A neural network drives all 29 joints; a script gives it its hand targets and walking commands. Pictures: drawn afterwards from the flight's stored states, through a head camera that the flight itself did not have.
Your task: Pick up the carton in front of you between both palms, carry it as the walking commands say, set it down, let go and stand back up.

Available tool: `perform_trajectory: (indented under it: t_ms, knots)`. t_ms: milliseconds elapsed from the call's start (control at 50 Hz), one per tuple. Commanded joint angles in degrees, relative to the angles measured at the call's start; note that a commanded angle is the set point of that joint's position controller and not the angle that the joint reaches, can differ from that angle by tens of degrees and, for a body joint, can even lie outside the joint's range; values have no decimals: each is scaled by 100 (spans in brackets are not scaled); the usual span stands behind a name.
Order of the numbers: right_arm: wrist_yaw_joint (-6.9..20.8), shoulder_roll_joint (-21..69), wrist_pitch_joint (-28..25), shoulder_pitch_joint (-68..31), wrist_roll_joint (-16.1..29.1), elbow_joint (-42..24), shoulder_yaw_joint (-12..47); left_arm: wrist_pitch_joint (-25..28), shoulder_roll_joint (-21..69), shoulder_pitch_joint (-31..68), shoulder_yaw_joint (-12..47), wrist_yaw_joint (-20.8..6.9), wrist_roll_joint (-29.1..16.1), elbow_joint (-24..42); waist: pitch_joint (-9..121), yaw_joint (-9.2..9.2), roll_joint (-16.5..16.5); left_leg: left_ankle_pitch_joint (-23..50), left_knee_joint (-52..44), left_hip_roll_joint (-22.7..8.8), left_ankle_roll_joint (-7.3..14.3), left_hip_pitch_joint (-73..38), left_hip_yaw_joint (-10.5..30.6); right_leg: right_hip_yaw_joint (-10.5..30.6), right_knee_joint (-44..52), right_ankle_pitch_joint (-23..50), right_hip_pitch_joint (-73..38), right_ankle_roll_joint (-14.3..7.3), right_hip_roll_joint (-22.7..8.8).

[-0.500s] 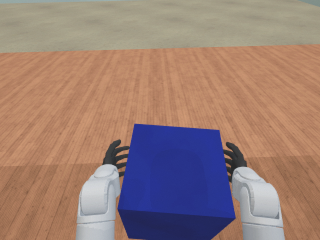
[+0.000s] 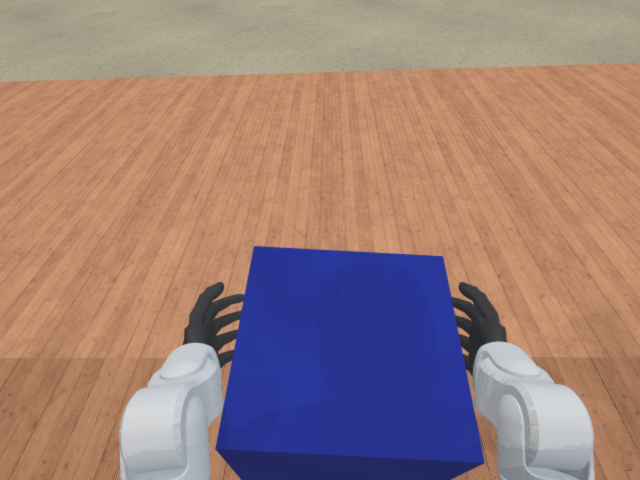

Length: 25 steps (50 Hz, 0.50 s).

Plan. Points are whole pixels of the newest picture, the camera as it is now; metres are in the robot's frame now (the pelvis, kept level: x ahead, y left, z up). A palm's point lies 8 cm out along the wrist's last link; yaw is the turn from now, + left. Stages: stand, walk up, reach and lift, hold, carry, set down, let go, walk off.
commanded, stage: carry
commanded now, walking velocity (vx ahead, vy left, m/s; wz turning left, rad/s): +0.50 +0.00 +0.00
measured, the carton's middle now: (339, 381) +0.24 +0.02 +0.03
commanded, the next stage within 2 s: none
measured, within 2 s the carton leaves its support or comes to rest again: neither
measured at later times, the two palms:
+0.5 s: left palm (250, 175) +0.57 +0.17 +0.09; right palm (432, 181) +0.55 -0.13 +0.10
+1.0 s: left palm (293, 73) +0.94 +0.14 +0.11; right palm (424, 76) +0.94 -0.16 +0.10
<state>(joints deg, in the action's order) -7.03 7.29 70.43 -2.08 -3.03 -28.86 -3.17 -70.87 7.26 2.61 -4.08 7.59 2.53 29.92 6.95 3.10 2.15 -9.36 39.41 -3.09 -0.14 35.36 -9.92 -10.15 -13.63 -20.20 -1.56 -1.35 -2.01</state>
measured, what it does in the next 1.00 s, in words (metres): walks ahead: left foot, then right foot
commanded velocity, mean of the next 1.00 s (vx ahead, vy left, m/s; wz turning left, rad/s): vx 0.50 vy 0.00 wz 0.00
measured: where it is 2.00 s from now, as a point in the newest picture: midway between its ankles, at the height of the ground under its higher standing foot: (335, 235)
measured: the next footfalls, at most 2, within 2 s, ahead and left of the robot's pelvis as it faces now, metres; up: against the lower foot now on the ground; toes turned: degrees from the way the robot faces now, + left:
left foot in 0.12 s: +0.27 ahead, +0.10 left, +0.00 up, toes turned +9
right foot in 0.66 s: +0.63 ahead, -0.09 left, +0.00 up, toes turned -12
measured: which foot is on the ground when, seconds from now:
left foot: up 0.00-0.10, down 0.12-0.68, up 0.70-1.00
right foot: down 0.00-0.10, up 0.12-0.64, down 0.66-1.00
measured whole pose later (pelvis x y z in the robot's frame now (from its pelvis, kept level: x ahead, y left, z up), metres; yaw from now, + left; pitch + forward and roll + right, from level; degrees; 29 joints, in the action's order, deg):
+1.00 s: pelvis +0.65 -0.01 +0.01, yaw -1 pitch +3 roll +1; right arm -6.6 7.9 67.4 -12.5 -4.1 -22.0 -8.4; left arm -66.9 7.6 13.9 -7.5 7.5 3.1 21.0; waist 2.2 1.6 0.0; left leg -6.1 40.9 -5.6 1.0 35.6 -5.2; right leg -11.7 -19.4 -15.9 7.3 -3.2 -1.1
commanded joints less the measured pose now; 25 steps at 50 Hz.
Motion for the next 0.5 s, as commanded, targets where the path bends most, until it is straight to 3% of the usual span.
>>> perform_trajectory:
  t_ms: [0, 40, 60, 80, 100, 120, 140, 160, 180, 200, 240, 360, 480]
  knots:
    - [700, 4744, -74, -1862, 1354, -237, 3623, 29, 4376, 2196, 3935, -1179, -2048, 413, 316, -237, 890, 972, -810, 386, 162, -1180, -534, 148, -220, 4953, 11, -199, -1069]
    - [770, 4779, -108, -1961, 1485, -321, 3717, 74, 4401, 2165, 3918, -1202, -1982, 417, 764, -338, 926, 844, -1087, 655, 209, -2465, -787, -276, -1389, 5522, 173, -26, -914]
    - [809, 4771, -109, -1948, 1517, -288, 3715, 85, 4365, 2159, 3923, -1195, -1927, 423, 1104, -456, 612, 437, -1283, 589, 226, -3500, -781, -412, -2468, 4851, 619, 89, -709]
    - [851, 4775, -118, -1973, 1550, -286, 3728, 89, 4328, 2253, 3885, -1186, -1869, 436, 1447, -570, 54, -520, -1264, -218, 429, -4625, 454, -173, -3739, 3335, 1764, 162, -540]
    - [885, 4668, -124, -2053, 1587, -290, 3737, 89, 4375, 2176, 3869, -1188, -1816, 427, 1554, -425, -1375, -1102, -1951, -1861, 926, -4851, 3235, 21, -5177, 305, 2904, 244, 62]
    - [938, 4883, -163, -2037, 1726, -124, 3852, 109, 4403, 2174, 3879, -1194, -1765, 383, 1421, -482, -1483, -969, -2652, -2110, 1481, -4858, 4204, 658, -6198, -564, 3718, 155, 224]
    - [991, 5078, -198, -2055, 1810, -232, 3957, 169, 4610, 2133, 3927, -1207, -1730, 295, 1325, -469, -1134, -449, -2677, -2055, 1338, -4530, 3771, 1036, -6437, -494, 3832, 26, -190]
    - [1047, 5235, -240, -2234, 1897, -297, 4041, 240, 4836, 2126, 3947, -1217, -1684, 225, 1229, -446, -792, 9, -2622, -1931, 1145, -4108, 3115, 1133, -6305, -234, 3761, -52, -368]
    - [1094, 5362, -290, -2312, 1949, -287, 4133, 295, 5006, 2063, 3922, -1228, -1635, 146, 1231, -392, -509, -122, -2666, -1765, 1011, -3722, 2662, 1188, -5973, 130, 3597, -65, -528]
    - [1132, 5484, -335, -2315, 1963, -236, 4156, 347, 5163, 2006, 3925, -1227, -1584, 2, 1174, -360, -503, -331, -2826, -1624, 838, -3408, 2288, 1114, -5648, 373, 3494, -44, -620]
    - [1206, 5470, -395, -2162, 1964, -131, 4166, 465, 5241, 1772, 3921, -1196, -1469, -154, 1099, -345, -623, -319, -2949, -1473, 729, -3194, 1719, 845, -5114, 548, 3460, -4, -564]
    - [1225, 4938, -453, -1874, 1921, -336, 4022, 572, 5094, 1816, 4128, -1060, -1514, 196, 449, -388, -891, 79, -3329, -1167, 638, -3593, 868, 311, -3427, 1553, 4188, 225, -484]
    - [1011, 4326, -275, -1743, 1770, -623, 3805, 317, 4503, 1982, 4171, -951, -1752, 694, 143, -429, -984, 2061, -2872, -951, 722, -4139, 315, -132, -2188, 1832, 4029, 126, -267]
